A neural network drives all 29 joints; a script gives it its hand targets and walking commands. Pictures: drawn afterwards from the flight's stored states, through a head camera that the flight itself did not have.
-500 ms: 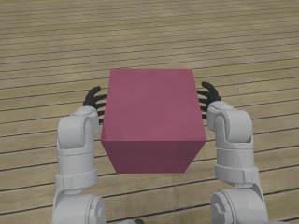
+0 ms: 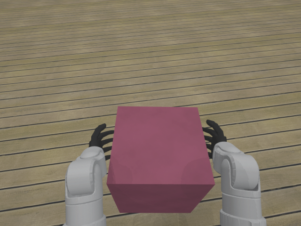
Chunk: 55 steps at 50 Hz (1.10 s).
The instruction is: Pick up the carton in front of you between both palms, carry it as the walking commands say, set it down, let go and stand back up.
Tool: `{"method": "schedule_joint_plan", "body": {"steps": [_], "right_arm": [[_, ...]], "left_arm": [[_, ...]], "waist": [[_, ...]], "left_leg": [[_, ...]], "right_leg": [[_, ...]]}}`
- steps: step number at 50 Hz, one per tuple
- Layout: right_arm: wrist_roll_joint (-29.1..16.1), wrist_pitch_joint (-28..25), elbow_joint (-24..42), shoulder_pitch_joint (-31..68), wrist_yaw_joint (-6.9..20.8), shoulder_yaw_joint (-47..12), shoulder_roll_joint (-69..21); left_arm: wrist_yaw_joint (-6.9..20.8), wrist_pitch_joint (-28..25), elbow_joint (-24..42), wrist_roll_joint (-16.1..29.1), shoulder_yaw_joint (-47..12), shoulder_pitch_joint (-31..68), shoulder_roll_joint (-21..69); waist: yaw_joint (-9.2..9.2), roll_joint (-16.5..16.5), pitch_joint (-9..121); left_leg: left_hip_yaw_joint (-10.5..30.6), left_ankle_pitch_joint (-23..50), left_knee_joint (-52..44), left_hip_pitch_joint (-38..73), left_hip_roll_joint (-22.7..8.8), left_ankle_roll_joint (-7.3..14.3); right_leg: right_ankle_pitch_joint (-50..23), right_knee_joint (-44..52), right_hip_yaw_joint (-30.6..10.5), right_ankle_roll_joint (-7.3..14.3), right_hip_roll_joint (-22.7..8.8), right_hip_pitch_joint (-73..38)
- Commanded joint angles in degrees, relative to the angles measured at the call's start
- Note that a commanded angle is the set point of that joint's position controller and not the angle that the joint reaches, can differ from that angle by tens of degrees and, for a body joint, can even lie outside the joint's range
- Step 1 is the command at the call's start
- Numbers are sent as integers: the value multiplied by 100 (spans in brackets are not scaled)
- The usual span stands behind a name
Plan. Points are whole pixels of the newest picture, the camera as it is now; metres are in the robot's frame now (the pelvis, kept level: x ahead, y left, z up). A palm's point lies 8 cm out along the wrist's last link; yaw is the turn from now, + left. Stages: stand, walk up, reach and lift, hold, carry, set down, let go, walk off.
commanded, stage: carry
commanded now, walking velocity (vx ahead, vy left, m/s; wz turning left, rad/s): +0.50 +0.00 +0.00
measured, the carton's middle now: (156, 163) +0.28 +0.00 +0.01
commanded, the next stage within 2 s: none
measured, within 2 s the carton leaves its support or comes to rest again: neither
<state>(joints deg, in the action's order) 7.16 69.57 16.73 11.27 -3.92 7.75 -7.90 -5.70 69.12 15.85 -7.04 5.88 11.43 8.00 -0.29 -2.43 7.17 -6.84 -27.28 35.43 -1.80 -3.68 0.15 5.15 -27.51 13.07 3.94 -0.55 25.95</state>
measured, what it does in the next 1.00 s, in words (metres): walks ahead: left foot, then right foot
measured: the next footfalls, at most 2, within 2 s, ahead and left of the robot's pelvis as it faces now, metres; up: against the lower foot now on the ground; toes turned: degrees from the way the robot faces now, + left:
left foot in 0.46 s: +0.46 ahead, +0.13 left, +0.00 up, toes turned +10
right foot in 0.96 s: +0.77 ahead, -0.09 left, +0.00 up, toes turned +2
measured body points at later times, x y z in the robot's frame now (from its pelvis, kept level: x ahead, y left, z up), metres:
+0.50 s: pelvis +0.31 +0.03 +0.00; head +0.28 +0.05 +0.45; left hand +0.59 +0.19 +0.09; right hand +0.59 -0.11 +0.09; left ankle +0.43 +0.12 -0.72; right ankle +0.11 -0.08 -0.70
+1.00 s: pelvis +0.62 +0.00 +0.00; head +0.60 -0.01 +0.45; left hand +0.90 +0.15 +0.09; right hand +0.90 -0.15 +0.09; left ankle +0.44 +0.12 -0.69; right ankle +0.73 -0.08 -0.72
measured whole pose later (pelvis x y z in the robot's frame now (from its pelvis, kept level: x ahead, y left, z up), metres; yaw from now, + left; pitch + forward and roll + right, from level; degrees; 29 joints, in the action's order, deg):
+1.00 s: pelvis +0.62 +0.00 +0.00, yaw +0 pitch +3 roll -1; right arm 7.0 70.8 18.8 11.1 -4.5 6.9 -7.2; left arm -5.4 69.9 17.4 -7.4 5.7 11.6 8.0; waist -0.4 -2.4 5.7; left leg -7.9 -27.6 40.2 -4.8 -5.8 -2.8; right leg 5.1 -28.7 13.3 4.6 -2.3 26.4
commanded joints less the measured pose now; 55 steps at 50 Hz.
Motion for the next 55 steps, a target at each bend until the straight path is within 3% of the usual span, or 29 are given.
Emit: {"method": "schedule_joint_plan", "body": {"steps": [1,2,3,4,6,10,15,20,21,23,24,25,26,27,28,29,31,35,42,45,46,47,48,49,50,51,53,54,55], "right_arm": [[-2384,145,479,2787,1417,-4174,-5001],[-2444,117,451,2821,1426,-4224,-5159],[-2465,70,430,2827,1432,-4244,-5294],[-2482,30,392,2770,1435,-4251,-5394],[-2450,-38,346,2612,1415,-4272,-5518],[-2299,-110,373,2333,1328,-4300,-5485],[-2301,-2,592,2343,1248,-4285,-5126],[-2317,204,422,2369,1255,-4165,-4766],[-2318,226,377,2384,1263,-4130,-4742],[-2307,243,199,2317,1285,-4034,-4749],[-2260,234,109,2252,1299,-3965,-4743],[-2199,164,-62,2326,1317,-3910,-4807],[-2310,130,-16,2284,1333,-3969,-5037],[-2384,78,167,2446,1349,-4017,-5216],[-2431,20,246,2529,1368,-4071,-5421],[-2484,-40,343,2614,1385,-4135,-5581],[-2521,-134,455,2626,1409,-4198,-5687],[-2576,-170,675,2338,1464,-4255,-5489],[-2396,34,684,2081,1390,-4134,-4867],[-2284,121,503,2067,1354,-4080,-4745],[-2269,143,464,2112,1347,-4075,-4727],[-2257,164,429,2105,1340,-4066,-4688],[-2247,173,399,2174,1338,-4049,-4643],[-2328,233,503,2460,1330,-4171,-4773],[-2361,240,448,2401,1347,-4176,-4837],[-2401,178,408,2444,1366,-4235,-5026],[-2465,20,552,2747,1383,-4352,-5369],[-2478,-50,636,2815,1371,-4399,-5463],[-2491,-100,621,2778,1351,-4453,-5627]], "left_arm": [[1552,94,160,2334,-3883,2365,5231],[1558,70,235,2372,-3902,2416,5351],[1561,44,305,2402,-3958,2497,5463],[1564,15,386,2424,-4005,2603,5547],[1584,-29,475,2469,-4057,2613,5603],[1646,-54,573,2533,-4079,2418,5423],[1610,52,722,2502,-4011,2352,5004],[1539,228,459,2327,-3866,2275,4695],[1534,250,412,2311,-3863,2294,4683],[1525,282,383,2317,-3900,2365,4673],[1525,302,419,2344,-3927,2489,4636],[1531,339,552,2444,-4026,2708,4816],[1554,289,520,2474,-4072,2823,4926],[1579,215,496,2524,-4088,2865,5143],[1592,131,541,2547,-4113,2894,5322],[1589,59,569,2536,-4144,2879,5452],[1543,-50,623,2470,-4224,2760,5619],[1435,-154,773,2343,-4252,2399,5563],[1415,98,861,2328,-4147,2214,4968],[1471,214,698,2365,-4049,2257,4810],[1491,233,611,2353,-4013,2211,4803],[1513,246,537,2332,-3977,2205,4779],[1537,265,497,2330,-3936,2230,4736],[1550,245,327,2265,-3829,2250,4711],[1557,194,178,2298,-3803,2053,4867],[1573,134,293,2347,-3830,2120,5070],[1606,-4,417,2401,-3913,2335,5522],[1625,-74,469,2427,-3946,2408,5669],[1635,-122,531,2445,-3951,2468,5726]], "waist": [[-117,1660,1892],[-102,1330,1734],[-79,708,1687],[-57,404,1503],[-39,598,1422],[-36,880,1021],[-62,953,625],[-89,1100,270],[-79,1111,342],[64,719,970],[203,16,1403],[206,-1623,1828],[146,-1460,1660],[144,-1038,1662],[138,-424,1688],[111,-88,1601],[74,-330,1609],[96,-549,1291],[133,-586,624],[124,-631,446],[39,-522,584],[4,-276,779],[-69,112,1125],[-121,1370,1882],[-115,1812,2071],[-63,1511,1976],[-41,873,1810],[-18,846,1715],[-17,897,1750]], "left_leg": [[512,-25,3578,-3676,384,4],[694,75,3759,-3787,104,120],[783,423,3603,-3720,-124,159],[798,705,3206,-3586,-304,138],[604,1029,2485,-3244,-329,55],[232,1515,1072,-3329,-329,-130],[-161,2367,-67,-3287,-206,-124],[-392,2488,-726,-2937,-49,42],[-522,2360,-848,-2550,50,96],[-827,1950,-1031,-537,348,158],[771,1146,-1399,591,-698,412],[3223,858,-1990,1771,-1968,1200],[3548,1760,-2265,1746,-2019,1262],[2862,2394,-2059,1524,-1878,1160],[2390,2627,-1931,1251,-1762,993],[1967,2695,-2016,832,-1669,819],[1355,2212,-2287,425,-1471,622],[795,1939,-2686,420,-1329,759],[69,3174,-2529,609,-1056,653],[-275,4561,-1803,655,-942,404],[-555,4917,-1140,460,-773,228],[-718,4847,-439,23,-563,8],[-631,3408,500,-788,-407,-209],[-406,1269,2000,-2167,60,-377],[18,-479,2862,-2876,466,-384],[467,-588,3112,-2909,215,-252],[670,-224,2093,-2628,-208,-109],[609,-79,1256,-2274,-247,-121],[376,-14,793,-1926,-84,-149]], "right_leg": [[358,1321,-4187,1028,-2389,-4379],[-139,1258,-3554,924,-2195,-4045],[-248,1270,-3086,783,-2082,-3657],[-123,1423,-2678,613,-1983,-3161],[568,1730,-2034,421,-1748,-2650],[841,2140,-1460,468,-1591,-2471],[-199,1989,-913,311,-1376,-2681],[-1073,1481,-651,126,-1338,-2967],[-1534,1145,-547,59,-1314,-2938],[-1968,-521,-28,-229,-942,-2203],[-782,-1920,-15,-473,-665,-1129],[1052,-3547,-206,-708,32,553],[2237,-4251,-911,-549,22,1254],[2164,-4568,-1163,-397,-255,1349],[1865,-4476,-1293,-305,-475,1343],[1525,-4116,-1347,-286,-633,1191],[1109,-3546,-1201,-339,-659,861],[632,-2302,-860,-512,-652,1093],[-279,-463,-287,-448,-409,815],[-570,70,-58,-344,-192,157],[-860,448,174,-342,11,-597],[-1220,692,231,-362,48,-1540],[-2371,528,-610,-336,-752,-2645],[-4013,159,-2378,527,-2154,-4291],[-4190,612,-3098,1022,-2410,-4451],[-3920,749,-2669,971,-2354,-4068],[-3500,879,-1799,527,-2001,-3364],[-3116,997,-1432,294,-1782,-2971],[-2877,1081,-1205,251,-1645,-2760]]}}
